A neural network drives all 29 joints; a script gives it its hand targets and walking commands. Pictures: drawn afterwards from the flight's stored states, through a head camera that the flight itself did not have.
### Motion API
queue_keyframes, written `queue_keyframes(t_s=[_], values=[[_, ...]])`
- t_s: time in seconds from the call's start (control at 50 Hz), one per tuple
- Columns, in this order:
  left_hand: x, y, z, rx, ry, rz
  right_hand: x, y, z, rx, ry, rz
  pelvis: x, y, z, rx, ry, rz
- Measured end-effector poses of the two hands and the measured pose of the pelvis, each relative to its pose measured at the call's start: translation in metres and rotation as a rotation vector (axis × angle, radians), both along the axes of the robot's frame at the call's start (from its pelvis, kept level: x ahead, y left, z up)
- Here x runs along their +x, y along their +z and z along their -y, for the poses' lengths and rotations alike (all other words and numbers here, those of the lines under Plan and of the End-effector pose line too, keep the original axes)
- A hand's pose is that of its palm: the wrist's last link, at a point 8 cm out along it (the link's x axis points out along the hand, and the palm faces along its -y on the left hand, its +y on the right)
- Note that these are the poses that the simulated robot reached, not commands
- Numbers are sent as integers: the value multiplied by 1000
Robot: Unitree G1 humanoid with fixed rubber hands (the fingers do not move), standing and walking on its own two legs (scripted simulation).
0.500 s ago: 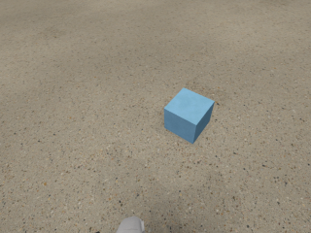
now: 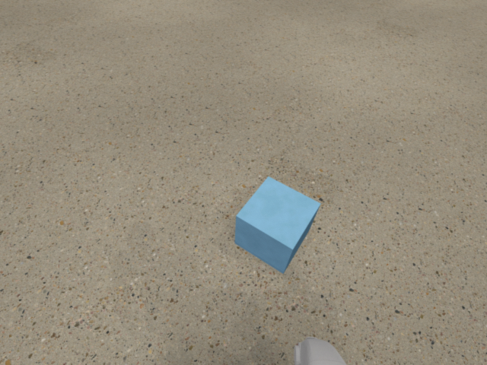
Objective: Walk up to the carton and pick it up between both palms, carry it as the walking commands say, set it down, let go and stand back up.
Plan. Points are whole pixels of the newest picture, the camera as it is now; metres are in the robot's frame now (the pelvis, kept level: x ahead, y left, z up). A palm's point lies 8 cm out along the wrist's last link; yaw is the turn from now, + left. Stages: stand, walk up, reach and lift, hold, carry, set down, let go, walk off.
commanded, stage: walk up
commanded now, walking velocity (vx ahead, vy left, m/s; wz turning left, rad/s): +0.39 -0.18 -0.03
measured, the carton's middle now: (275, 224) +0.75 -0.12 -0.66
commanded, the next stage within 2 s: none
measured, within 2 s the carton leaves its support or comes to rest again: neither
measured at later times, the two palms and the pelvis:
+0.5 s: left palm (181, 310) +0.23 +0.15 -0.15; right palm (408, 348) +0.18 -0.29 -0.16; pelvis +0.16 -0.07 -0.01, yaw +1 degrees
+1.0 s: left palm (195, 296) +0.26 +0.13 -0.15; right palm (401, 326) +0.23 -0.30 -0.17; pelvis +0.23 -0.09 -0.01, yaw -2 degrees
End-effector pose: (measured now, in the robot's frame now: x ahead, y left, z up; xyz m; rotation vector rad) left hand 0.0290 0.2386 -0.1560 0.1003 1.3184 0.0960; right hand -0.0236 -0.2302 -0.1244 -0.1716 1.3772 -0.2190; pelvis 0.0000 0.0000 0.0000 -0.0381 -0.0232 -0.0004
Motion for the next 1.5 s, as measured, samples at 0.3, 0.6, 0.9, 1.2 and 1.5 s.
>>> queue_keyframes(t_s=[0.3, 0.6, 0.9, 1.2, 1.5], values=[[220, 7, 93, 58, -119, 223, 38, -45, 39, 124, -133, -214, 117, -25, 65, 45, -19, -44], [182, -16, 63, 37, 36, 12, 249, -24, 56, 18, 32, 174, 186, -20, 56, 18, -4, 15], [219, -5, 85, 98, 18, -59, 244, -46, 57, 94, -23, -22, 227, -20, 79, 48, -36, -9], [241, 8, 112, 87, 25, -18, 253, -32, 70, 104, -37, -21, 240, -4, 94, 48, -33, 2], [171, 24, 58, 159, -5, -266, 276, -30, 70, 55, -62, 45, 250, -4, 52, 86, -157, -38]])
